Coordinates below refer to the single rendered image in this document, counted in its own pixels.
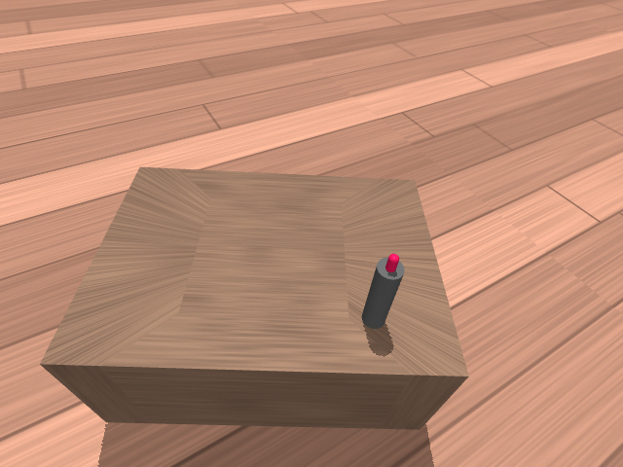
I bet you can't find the bottle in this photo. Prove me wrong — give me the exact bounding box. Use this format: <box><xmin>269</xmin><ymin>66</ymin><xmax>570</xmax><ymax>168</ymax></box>
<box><xmin>362</xmin><ymin>254</ymin><xmax>405</xmax><ymax>329</ymax></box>

